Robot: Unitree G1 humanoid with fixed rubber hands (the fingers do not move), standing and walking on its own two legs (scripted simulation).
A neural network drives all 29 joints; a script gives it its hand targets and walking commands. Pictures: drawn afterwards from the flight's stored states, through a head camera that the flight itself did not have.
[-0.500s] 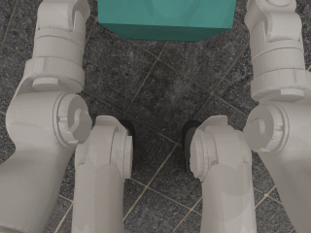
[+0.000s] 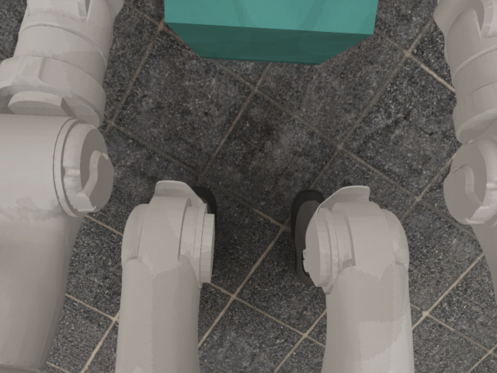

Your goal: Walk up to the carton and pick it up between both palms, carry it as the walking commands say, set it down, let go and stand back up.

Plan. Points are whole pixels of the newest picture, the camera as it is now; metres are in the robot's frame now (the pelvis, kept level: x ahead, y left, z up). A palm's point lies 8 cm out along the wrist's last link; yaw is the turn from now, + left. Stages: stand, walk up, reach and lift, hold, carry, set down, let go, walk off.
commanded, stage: set down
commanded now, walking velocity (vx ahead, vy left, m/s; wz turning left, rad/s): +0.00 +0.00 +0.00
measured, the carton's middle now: out of the picture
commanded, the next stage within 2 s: let go in 1.30 s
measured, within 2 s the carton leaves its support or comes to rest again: neither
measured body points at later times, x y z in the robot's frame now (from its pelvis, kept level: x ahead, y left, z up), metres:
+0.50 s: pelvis -0.01 +0.00 +0.09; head +0.36 +0.00 +0.33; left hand +0.60 +0.19 -0.03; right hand +0.60 -0.20 -0.02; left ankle +0.11 +0.12 -0.34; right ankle +0.11 -0.12 -0.34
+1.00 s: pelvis +0.00 +0.00 +0.22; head +0.37 +0.00 +0.46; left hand +0.60 +0.21 +0.11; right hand +0.60 -0.21 +0.11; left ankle +0.11 +0.12 -0.34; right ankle +0.11 -0.12 -0.34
